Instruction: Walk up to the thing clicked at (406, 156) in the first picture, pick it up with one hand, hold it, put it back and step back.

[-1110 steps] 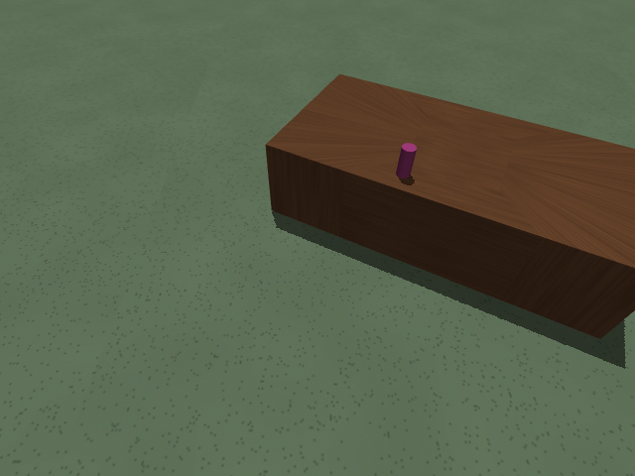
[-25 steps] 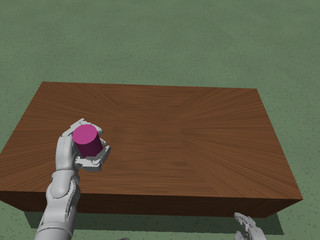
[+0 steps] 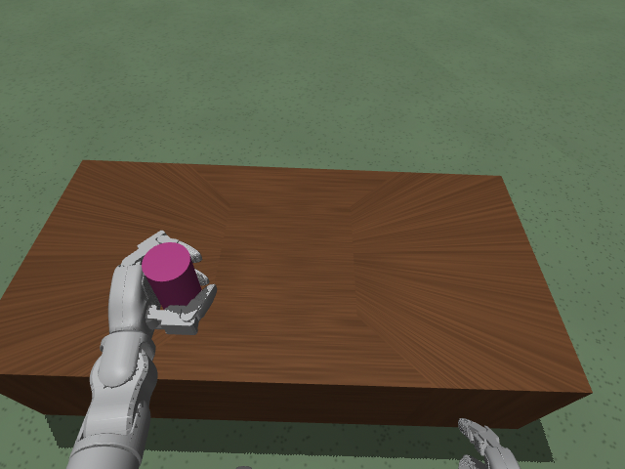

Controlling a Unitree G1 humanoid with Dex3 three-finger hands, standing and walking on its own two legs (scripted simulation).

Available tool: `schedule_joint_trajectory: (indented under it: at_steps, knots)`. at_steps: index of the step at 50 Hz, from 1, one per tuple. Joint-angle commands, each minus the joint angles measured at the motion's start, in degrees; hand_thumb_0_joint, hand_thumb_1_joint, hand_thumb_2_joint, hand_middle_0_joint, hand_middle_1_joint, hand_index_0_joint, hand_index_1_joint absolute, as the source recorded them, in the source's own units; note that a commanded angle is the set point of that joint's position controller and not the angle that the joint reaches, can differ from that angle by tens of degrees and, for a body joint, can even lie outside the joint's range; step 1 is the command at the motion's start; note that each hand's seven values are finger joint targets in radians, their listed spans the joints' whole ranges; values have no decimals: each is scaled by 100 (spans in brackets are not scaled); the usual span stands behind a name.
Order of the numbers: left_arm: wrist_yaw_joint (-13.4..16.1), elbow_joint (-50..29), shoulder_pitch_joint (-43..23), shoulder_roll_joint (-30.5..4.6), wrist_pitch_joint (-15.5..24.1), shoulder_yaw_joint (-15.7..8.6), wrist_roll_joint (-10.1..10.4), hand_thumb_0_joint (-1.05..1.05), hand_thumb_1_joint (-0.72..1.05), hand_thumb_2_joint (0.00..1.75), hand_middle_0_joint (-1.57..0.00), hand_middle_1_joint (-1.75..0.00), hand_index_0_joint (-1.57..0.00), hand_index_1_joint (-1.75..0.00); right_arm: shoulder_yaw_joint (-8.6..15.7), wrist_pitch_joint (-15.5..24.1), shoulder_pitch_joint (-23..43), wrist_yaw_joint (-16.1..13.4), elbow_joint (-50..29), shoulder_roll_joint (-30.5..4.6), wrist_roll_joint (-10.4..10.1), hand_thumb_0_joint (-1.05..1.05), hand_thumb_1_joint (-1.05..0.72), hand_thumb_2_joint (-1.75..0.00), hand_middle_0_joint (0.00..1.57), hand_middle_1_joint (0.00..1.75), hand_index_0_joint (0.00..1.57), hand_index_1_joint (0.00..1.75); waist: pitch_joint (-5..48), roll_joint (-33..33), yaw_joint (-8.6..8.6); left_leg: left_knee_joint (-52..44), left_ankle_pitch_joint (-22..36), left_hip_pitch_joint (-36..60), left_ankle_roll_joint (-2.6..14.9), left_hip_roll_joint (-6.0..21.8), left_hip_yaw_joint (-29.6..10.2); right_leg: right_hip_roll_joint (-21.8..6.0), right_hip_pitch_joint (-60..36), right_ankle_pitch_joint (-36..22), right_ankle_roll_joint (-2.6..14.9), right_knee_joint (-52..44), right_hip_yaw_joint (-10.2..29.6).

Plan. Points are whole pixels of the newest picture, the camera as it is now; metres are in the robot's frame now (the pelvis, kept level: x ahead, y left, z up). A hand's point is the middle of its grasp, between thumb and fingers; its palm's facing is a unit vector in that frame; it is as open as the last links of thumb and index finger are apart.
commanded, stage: hold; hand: left
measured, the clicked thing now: (177, 287) +0.33 +0.17 +0.06
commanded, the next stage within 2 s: crouch in 0.32 s
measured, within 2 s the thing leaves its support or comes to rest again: neither
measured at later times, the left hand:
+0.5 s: hand (182, 293) +0.32 +0.17 +0.05, palm faces +0.12 -0.99 +0.00, open 7.5 cm
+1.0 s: hand (191, 312) +0.37 +0.20 -0.10, palm faces +0.11 -0.99 +0.00, open 7.4 cm
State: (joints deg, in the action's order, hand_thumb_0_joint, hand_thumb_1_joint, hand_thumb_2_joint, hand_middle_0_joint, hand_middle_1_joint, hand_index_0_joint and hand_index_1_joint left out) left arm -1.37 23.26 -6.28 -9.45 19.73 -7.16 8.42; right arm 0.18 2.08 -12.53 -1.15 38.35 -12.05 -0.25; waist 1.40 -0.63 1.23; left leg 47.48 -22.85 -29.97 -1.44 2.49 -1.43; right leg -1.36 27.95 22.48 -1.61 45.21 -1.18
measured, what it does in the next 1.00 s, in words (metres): lowers itself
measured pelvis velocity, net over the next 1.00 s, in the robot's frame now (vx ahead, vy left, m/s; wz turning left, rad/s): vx -0.03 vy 0.00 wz -0.01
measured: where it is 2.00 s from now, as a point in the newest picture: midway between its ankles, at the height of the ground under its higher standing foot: outside the picture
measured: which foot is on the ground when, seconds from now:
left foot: down 0.00-1.00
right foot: down 0.00-1.00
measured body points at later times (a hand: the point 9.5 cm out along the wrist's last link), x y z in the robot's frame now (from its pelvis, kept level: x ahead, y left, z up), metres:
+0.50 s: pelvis +0.00 +0.00 +0.00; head +0.03 +0.01 +0.45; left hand +0.31 +0.22 +0.05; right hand +0.13 -0.24 -0.11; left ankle +0.01 +0.13 -0.70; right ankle +0.01 -0.14 -0.70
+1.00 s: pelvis -0.03 +0.00 -0.10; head +0.10 +0.02 +0.33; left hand +0.36 +0.25 -0.10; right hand +0.07 -0.27 -0.22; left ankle +0.01 +0.13 -0.70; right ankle +0.01 -0.14 -0.70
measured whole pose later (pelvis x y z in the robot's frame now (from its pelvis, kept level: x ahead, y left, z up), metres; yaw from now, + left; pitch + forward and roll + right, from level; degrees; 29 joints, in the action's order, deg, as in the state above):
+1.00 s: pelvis -0.03 +0.00 -0.10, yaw -1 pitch +23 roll -3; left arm -9.5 49.3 -25.3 -16.2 36.1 -17.9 9.3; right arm 0.9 2.5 -12.6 0.7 39.4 -14.2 2.2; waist 7.8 0.2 4.1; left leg 79.3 -32.3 -69.9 -1.9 2.6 -3.7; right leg -1.0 67.5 32.3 -1.3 76.9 -1.7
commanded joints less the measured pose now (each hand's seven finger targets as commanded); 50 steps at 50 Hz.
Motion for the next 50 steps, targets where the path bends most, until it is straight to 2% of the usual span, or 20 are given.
schedule_joint_trajectory:
  at_steps: [1,5,7,9,11,15,17,18,20,21,23,31,33,36,39,42,45,48,49,50]
  knots:
    - [20,-1575,-1804,-751,538,-326,107,0,45,139,-136,-154,-139,-153,268,243,198,-76,-718,-716,10,0,-90,-90,20,30,20,30,1691,-134,-2,-627,1513,844,114,-168,143,154,-634,-1723,153,-570,-131]
    - [-14,-1536,-1895,-616,519,-190,131,0,45,140,-136,-154,-138,-154,290,245,146,-66,-676,-748,17,0,-89,-90,20,30,20,30,1689,-118,60,-597,1666,865,107,-145,125,165,-592,-1856,159,-521,-143]
    - [-2,-1292,-1748,-723,509,-315,95,0,45,140,-139,-156,-141,-156,315,240,184,-42,-674,-761,14,0,-90,-90,20,30,20,30,1513,-144,-5,-650,1449,719,100,-139,96,172,-507,-1595,183,-513,-174]
    - [-18,-1647,-1882,-779,576,-326,120,0,44,140,-138,-156,-141,-155,298,242,223,-45,-750,-741,4,0,-90,-90,20,30,20,30,1747,-122,-20,-632,1411,835,116,-169,143,146,-625,-1607,165,-579,-128]
    - [-25,-1649,-1696,-629,563,-169,125,0,45,139,-137,-155,-140,-154,284,247,248,-35,-781,-729,-4,0,-90,-90,20,30,20,30,1685,-174,-18,-674,1353,842,96,-168,147,163,-636,-1532,179,-570,-141]
    - [47,-1780,-1759,-759,565,-294,114,0,42,138,-135,-153,-137,-152,299,238,224,-37,-769,-755,-3,0,-90,-90,20,30,20,30,1727,-193,-2,-701,1279,865,91,-147,107,189,-572,-1429,185,-573,-166]
    - [50,-1819,-1679,-594,553,-179,151,0,44,139,-136,-153,-138,-153,273,269,277,-41,-776,-725,-18,0,-90,-90,20,30,20,30,1591,-73,-3,-736,1169,805,98,-147,115,182,-583,-1360,181,-592,-167]
    - [70,-1932,-1763,-736,560,-278,137,0,44,139,-136,-153,-138,-153,275,266,275,-47,-775,-721,-10,0,-90,-90,20,30,20,30,1693,-192,-38,-689,1251,814,94,-154,130,171,-606,-1430,180,-588,-143]
    - [69,-1650,-1541,-729,510,-293,94,0,45,139,-135,-153,-138,-153,272,271,242,-57,-746,-732,-5,0,-90,-90,20,30,20,30,1570,-124,-15,-689,1345,792,95,-144,121,182,-581,-1508,174,-556,-159]
    - [59,-1672,-1622,-567,496,-139,106,0,46,142,-135,-151,-136,-152,294,265,188,-64,-725,-748,-2,0,-89,-91,20,30,20,30,1619,-57,68,-661,1372,822,108,-142,123,174,-568,-1575,167,-572,-150]
    - [43,-1472,-1586,-587,496,-220,134,0,43,130,-136,-145,-137,-144,286,265,193,-67,-699,-737,-6,0,-88,-90,20,30,20,30,1506,51,69,-617,1392,730,129,-148,121,161,-529,-1622,146,-563,-145]
    - [-318,-290,-1935,-734,923,-519,191,0,44,129,-137,-146,-139,-145,374,306,192,13,-557,-825,44,0,-88,-90,20,30,20,30,1159,126,152,-270,597,-54,163,-150,85,142,316,-885,196,-209,-109]
    - [-363,-91,-2151,-881,1156,-715,202,0,42,128,-137,-145,-139,-145,388,325,128,69,-511,-827,76,0,-88,-90,20,30,20,30,1383,30,98,21,594,-372,157,-167,85,130,516,-891,214,87,-74]
    - [-450,391,-2560,-881,1539,-798,214,0,43,132,-138,-148,-140,-148,429,329,-49,131,-516,-886,143,0,-88,-90,20,30,20,30,1798,30,254,590,715,-771,164,-154,43,138,1123,-971,225,659,-60]
    - [-596,552,-2951,-1281,1990,-1084,208,0,37,130,-139,-148,-140,-148,409,325,-101,163,-564,-912,189,0,-89,-90,20,30,20,30,2375,-203,196,1192,554,-1269,157,-185,14,140,1686,-739,261,1254,-38]
    - [-750,552,-3723,-1517,2273,-1086,211,0,38,131,-138,-148,-140,-148,392,336,-205,144,-556,-1003,228,0,-90,-90,20,30,20,30,3175,-541,314,1698,609,-1423,153,-176,-27,129,2229,-734,289,1740,-7]
    - [-816,791,-4047,-1729,2326,-1247,252,0,33,126,-138,-144,-139,-144,385,291,-304,101,-504,-1075,237,0,-91,-90,20,30,20,30,3634,-681,288,2027,687,-1652,135,-164,-120,157,2615,-680,316,2117,-69]
    - [-884,1144,-4052,-1652,2230,-1218,231,0,34,125,-137,-143,-138,-143,393,244,-326,100,-433,-1132,262,0,-91,-90,20,30,20,30,3820,-730,251,2296,820,-1918,121,-142,-144,173,2901,-710,338,2400,-104]
    - [-861,1350,-3972,-1876,2175,-1440,189,0,34,126,-138,-143,-139,-143,411,209,-376,89,-389,-1182,262,0,-91,-90,20,30,20,30,3855,-695,186,2358,882,-2004,124,-141,-151,168,2959,-735,348,2473,-118]
    - [-849,1481,-3843,-1764,2117,-1353,155,0,35,126,-139,-144,-140,-144,418,173,-359,95,-372,-1175,264,0,-91,-90,20,30,20,30,3902,-632,168,2460,925,-2090,138,-139,-128,182,2998,-783,344,2514,-108]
